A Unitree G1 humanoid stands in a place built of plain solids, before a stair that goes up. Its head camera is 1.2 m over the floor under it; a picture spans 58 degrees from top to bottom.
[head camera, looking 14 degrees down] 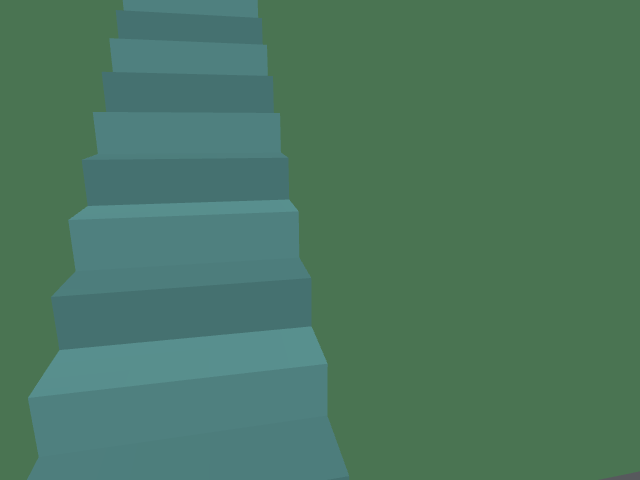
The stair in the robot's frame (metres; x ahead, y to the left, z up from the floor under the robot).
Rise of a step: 0.18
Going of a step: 0.23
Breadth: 0.78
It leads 13 degrees to the left of straight ahead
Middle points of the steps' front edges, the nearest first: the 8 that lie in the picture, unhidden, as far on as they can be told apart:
1.05 0.36 0.55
1.27 0.41 0.73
1.50 0.46 0.92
1.72 0.51 1.10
1.95 0.56 1.28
2.17 0.61 1.47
2.40 0.66 1.65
2.62 0.71 1.83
